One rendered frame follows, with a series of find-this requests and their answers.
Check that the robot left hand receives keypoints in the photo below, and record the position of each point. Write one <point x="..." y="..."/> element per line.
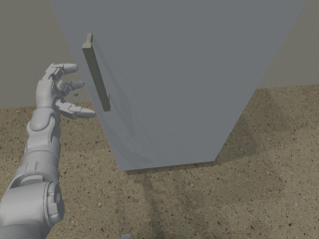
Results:
<point x="48" y="93"/>

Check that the handle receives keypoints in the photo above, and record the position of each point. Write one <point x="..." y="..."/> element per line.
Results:
<point x="92" y="62"/>

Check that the left robot shin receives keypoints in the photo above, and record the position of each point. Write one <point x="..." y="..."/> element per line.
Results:
<point x="126" y="235"/>

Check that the left robot forearm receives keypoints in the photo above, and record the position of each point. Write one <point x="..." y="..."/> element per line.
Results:
<point x="42" y="152"/>

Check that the robot left upper arm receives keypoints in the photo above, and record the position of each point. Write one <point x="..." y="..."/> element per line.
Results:
<point x="30" y="211"/>

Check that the fridge door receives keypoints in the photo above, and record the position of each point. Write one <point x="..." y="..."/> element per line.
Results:
<point x="179" y="72"/>

